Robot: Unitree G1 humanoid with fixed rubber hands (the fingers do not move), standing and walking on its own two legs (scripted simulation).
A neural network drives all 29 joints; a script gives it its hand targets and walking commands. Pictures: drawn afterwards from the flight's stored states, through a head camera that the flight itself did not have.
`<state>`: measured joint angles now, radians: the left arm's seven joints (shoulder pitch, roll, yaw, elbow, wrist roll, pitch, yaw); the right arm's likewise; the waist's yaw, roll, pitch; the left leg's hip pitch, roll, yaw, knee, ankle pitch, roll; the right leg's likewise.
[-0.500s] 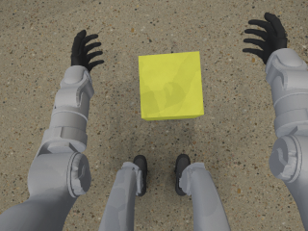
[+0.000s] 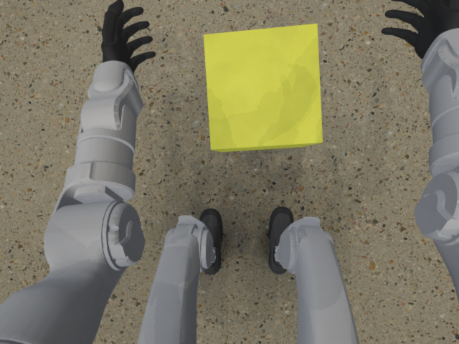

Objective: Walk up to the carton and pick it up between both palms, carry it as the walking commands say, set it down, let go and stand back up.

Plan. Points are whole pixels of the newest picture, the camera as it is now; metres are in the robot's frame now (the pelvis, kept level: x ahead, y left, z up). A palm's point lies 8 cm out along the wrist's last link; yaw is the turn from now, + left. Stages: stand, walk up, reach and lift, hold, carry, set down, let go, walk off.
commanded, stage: reach and lift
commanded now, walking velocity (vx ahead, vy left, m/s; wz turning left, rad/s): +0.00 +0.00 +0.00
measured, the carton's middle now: (260, 100) +0.53 -0.04 -0.46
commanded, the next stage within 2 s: none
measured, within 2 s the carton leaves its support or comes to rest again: neither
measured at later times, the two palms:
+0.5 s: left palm (161, 88) +0.53 +0.16 -0.27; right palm (376, 71) +0.54 -0.25 -0.26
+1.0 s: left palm (178, 101) +0.52 +0.16 -0.39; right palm (345, 93) +0.53 -0.24 -0.40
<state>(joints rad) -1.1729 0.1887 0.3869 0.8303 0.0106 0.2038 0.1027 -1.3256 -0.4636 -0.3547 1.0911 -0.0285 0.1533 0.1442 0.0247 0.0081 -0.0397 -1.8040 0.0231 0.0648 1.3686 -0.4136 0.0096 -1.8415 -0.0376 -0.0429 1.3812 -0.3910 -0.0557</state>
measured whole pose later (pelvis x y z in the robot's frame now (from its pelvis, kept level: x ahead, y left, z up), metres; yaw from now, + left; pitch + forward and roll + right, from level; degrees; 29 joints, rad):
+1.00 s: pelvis -0.03 +0.00 -0.22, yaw +1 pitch +33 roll +3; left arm -1.52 0.35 0.10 1.09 -0.28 0.11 0.17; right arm -1.62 -0.56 0.00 1.25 0.28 0.08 -0.02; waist -0.01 0.05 0.50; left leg -2.21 0.02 0.06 2.23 -0.59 0.02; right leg -2.25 -0.09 -0.05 2.24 -0.56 -0.10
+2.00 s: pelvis -0.03 +0.01 -0.22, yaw +0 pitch +33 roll +3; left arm -1.54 0.25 0.21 1.11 -0.18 0.08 0.17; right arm -1.70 -0.49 0.06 1.30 0.23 0.07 -0.02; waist 0.00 0.06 0.50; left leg -2.17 -0.02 0.05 2.20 -0.60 0.00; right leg -2.23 -0.05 -0.01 2.21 -0.55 -0.07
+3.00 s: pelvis -0.03 +0.02 -0.19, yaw -1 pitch +40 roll +3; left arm -1.31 0.10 0.41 0.75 0.00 0.31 0.17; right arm -1.47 -0.37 -0.24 0.96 -0.07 0.31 0.04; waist -0.01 0.04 0.23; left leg -2.20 -0.06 0.04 2.09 -0.60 -0.01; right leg -2.26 -0.02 0.02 2.09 -0.54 -0.03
